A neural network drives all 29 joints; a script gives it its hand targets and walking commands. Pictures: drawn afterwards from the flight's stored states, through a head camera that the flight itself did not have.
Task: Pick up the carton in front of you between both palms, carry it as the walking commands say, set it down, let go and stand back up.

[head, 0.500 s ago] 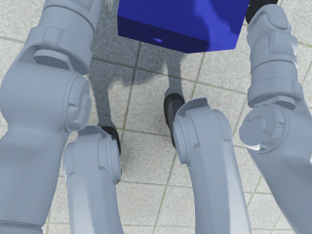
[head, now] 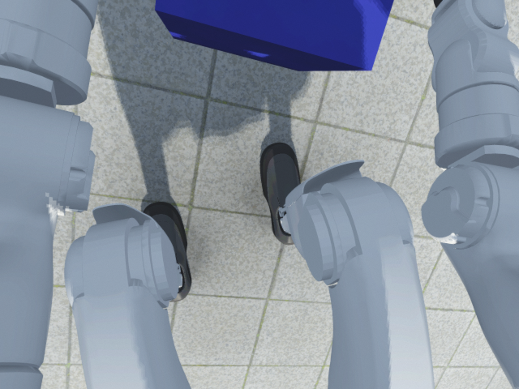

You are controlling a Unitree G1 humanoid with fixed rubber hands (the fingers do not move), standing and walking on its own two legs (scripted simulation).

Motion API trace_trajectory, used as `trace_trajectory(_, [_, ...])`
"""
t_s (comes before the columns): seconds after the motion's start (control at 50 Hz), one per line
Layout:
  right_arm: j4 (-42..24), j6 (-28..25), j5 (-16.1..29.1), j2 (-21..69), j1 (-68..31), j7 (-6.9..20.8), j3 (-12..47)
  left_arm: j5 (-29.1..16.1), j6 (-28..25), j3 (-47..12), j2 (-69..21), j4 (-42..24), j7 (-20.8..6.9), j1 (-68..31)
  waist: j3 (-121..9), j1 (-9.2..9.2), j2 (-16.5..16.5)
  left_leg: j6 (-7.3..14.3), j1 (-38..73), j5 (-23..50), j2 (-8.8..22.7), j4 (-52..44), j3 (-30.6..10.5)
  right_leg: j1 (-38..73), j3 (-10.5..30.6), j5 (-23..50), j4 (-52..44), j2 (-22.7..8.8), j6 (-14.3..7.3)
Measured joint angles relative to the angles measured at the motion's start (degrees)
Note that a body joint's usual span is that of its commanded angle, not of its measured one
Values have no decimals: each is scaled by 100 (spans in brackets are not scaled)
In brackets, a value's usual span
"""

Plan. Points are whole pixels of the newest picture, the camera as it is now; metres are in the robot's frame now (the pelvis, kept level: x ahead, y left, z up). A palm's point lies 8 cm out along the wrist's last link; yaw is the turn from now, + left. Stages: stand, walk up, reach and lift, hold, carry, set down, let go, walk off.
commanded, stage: set down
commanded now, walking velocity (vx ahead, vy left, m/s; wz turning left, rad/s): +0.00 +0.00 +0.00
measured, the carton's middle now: out of the picture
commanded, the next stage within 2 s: let go in 0.92 s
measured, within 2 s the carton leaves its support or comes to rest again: neither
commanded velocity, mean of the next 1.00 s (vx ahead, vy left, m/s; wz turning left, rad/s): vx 0.00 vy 0.00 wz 0.00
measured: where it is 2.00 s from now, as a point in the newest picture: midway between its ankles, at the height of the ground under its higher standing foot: (228, 238)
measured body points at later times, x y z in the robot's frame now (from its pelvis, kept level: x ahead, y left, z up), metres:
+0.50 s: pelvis +0.01 +0.00 +0.10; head +0.36 -0.03 +0.38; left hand +0.65 +0.05 -0.01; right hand +0.50 -0.31 -0.01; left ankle +0.08 +0.12 -0.35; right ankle +0.15 -0.12 -0.35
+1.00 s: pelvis +0.04 +0.00 +0.24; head +0.36 -0.02 +0.55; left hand +0.64 +0.06 +0.14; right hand +0.49 -0.31 +0.14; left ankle +0.08 +0.12 -0.35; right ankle +0.15 -0.12 -0.35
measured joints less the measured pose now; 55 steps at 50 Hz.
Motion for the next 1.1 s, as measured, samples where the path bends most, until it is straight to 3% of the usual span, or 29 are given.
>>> trace_trajectory(0.1, [-737,404,150,160,156,-260,332,265,293,444,-5,-286,58,158,-249,-3,101,11,286,-12,166,-255,64,178,60,109,-261,189,4])
trace_trajectory(0.28, [-1104,863,-189,432,547,-382,381,456,466,1156,-5,428,-256,249,-1114,-123,385,83,748,139,201,-1195,225,585,262,218,-1102,347,87])
trace_trajectory(0.4, [-1287,967,-319,498,782,-297,261,645,476,1342,-51,429,-346,417,-1578,-142,378,90,927,257,153,-1754,235,779,318,275,-1615,363,107])
trace_trajectory(0.66, [-1933,1264,-414,584,1485,-33,22,914,835,1422,-304,-473,-310,1133,-2281,-125,357,91,1593,508,80,-3060,124,1528,298,384,-2869,327,107])
trace_trajectory(0.84, [-2043,1280,-530,635,1866,119,-24,1093,845,1700,-456,-471,-375,1472,-2600,-109,431,112,2413,858,71,-4245,102,2380,346,656,-4009,320,115])
trace_trajectory(1.0, [-2003,1163,-857,756,2114,280,-118,1364,700,2114,-616,-320,-505,1736,-2756,-50,441,94,3180,1267,67,-5352,75,3157,375,995,-5054,296,83])
trace_trajectory(1.1, [-2207,1021,-1178,893,2730,551,7,1712,521,2537,-1045,-697,-341,2481,-2888,64,385,46,3737,1490,71,-6021,27,3702,361,1162,-5653,282,24])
